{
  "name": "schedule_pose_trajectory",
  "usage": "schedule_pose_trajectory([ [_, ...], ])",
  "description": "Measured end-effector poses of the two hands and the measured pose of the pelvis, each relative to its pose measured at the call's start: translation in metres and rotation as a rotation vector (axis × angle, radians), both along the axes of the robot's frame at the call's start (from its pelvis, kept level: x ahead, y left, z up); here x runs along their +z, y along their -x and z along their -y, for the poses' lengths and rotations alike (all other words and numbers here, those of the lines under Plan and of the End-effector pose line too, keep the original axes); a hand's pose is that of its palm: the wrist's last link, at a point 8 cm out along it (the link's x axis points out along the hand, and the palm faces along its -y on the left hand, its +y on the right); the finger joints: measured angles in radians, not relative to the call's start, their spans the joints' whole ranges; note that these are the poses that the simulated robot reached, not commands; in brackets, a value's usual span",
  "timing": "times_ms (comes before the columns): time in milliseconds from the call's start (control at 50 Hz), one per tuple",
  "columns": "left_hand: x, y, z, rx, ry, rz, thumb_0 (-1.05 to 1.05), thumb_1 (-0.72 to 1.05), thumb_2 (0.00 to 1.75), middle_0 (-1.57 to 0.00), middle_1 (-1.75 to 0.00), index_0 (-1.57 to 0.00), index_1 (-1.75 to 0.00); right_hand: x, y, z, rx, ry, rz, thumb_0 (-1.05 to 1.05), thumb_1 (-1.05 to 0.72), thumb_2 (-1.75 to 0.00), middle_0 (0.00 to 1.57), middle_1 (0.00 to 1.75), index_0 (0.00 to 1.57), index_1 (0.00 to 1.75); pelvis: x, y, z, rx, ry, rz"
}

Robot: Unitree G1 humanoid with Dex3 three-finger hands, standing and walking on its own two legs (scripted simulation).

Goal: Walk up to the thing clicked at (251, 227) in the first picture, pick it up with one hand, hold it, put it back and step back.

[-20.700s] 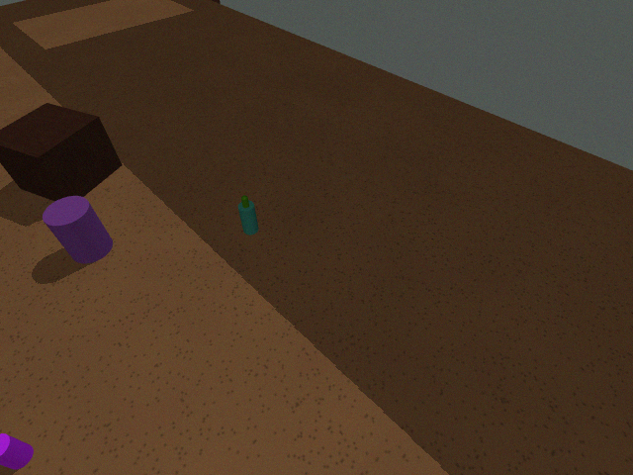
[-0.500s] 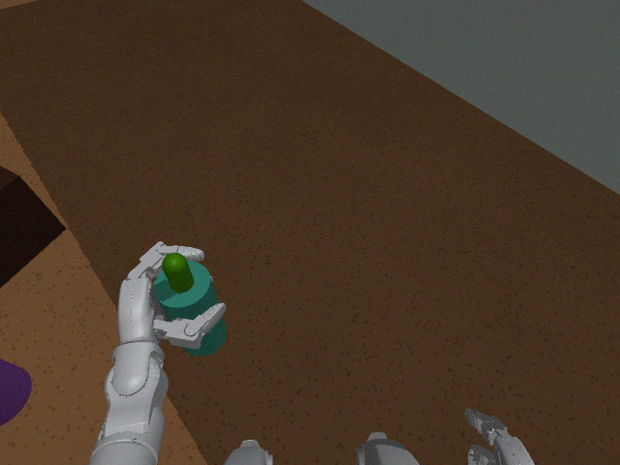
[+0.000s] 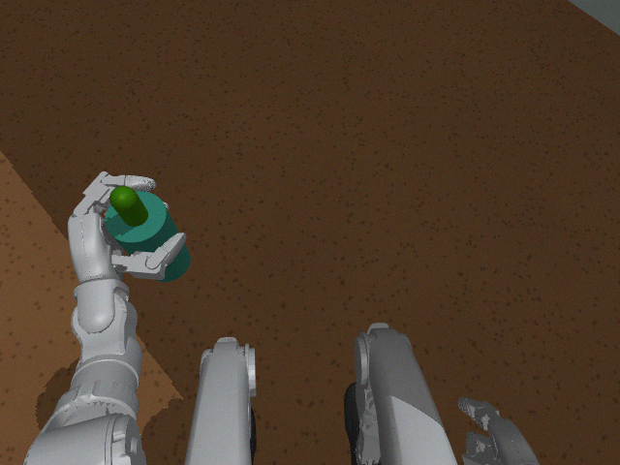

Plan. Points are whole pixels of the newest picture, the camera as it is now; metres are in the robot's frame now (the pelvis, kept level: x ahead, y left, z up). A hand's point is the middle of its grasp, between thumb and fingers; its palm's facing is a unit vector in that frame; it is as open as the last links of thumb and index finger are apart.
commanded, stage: crouch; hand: left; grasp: from the side
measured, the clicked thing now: (147, 232) +0.42 +0.20 -0.05
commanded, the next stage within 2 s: lower in 1.00 s
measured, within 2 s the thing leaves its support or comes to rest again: neither
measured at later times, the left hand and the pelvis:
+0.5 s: hand (172, 258) +0.44 +0.21 -0.20, palm faces +0.18 -0.98 -0.03, open 9.6 cm; pelvis -0.04 +0.01 -0.15, yaw -3 degrees
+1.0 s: hand (181, 264) +0.45 +0.22 -0.27, palm faces +0.17 -0.99 -0.03, open 9.6 cm; pelvis -0.04 +0.02 -0.19, yaw -6 degrees
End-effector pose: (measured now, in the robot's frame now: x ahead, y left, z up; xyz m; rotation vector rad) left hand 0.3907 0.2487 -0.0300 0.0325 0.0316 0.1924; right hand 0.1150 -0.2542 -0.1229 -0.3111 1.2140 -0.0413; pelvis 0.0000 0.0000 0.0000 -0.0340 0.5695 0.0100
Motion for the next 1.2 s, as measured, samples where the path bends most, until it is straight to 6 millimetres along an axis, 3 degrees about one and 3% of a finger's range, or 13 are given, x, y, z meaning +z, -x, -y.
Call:
schedule_pose_trajectory([
  [200,-0.094,-0.001,-0.006,0.018,0.012,0.001,0.02,-0.32,1.10,-0.76,-1.02,-0.73,-1.03,-0.067,0.041,0.010,0.019,0.054,-0.075,0.00,-0.91,-0.91,0.20,0.30,0.20,0.30,-0.077,0.025,0.000,-0.007,0.015,0.002],
  [340,-0.129,-0.011,-0.019,0.020,-0.008,0.027,0.02,-0.33,1.10,-0.76,-1.02,-0.73,-1.03,-0.101,0.070,0.013,0.004,0.086,-0.127,0.00,-0.92,-0.91,0.20,0.30,0.20,0.30,-0.118,0.035,-0.004,-0.009,0.030,0.026],
  [480,-0.161,-0.016,-0.016,-0.005,0.006,-0.007,0.02,-0.33,1.11,-0.76,-1.02,-0.73,-1.03,-0.125,0.090,0.007,0.008,0.085,-0.170,0.00,-0.93,-0.91,0.20,0.30,0.20,0.30,-0.144,0.040,-0.009,-0.014,0.049,0.050],
  [680,-0.201,-0.020,-0.014,-0.001,0.021,0.000,0.02,-0.33,1.11,-0.76,-1.02,-0.73,-1.03,-0.139,0.094,0.006,0.057,0.113,-0.191,0.00,-0.92,-0.91,0.20,0.30,0.20,0.30,-0.169,0.042,-0.011,-0.026,0.074,0.084],
  [840,-0.219,-0.029,-0.019,-0.023,-0.008,0.000,0.02,-0.33,1.11,-0.77,-1.02,-0.73,-1.03,-0.144,0.089,0.012,0.101,0.148,-0.202,0.00,-0.92,-0.91,0.20,0.30,0.20,0.30,-0.182,0.041,-0.012,-0.034,0.095,0.102],
  [1200,-0.258,-0.029,-0.019,-0.025,0.014,-0.009,0.02,-0.33,1.11,-0.77,-1.02,-0.73,-1.02,-0.146,0.087,0.010,0.167,0.188,-0.251,0.00,-0.92,-0.91,0.20,0.30,0.20,0.30,-0.197,0.039,-0.018,-0.044,0.134,0.137],
])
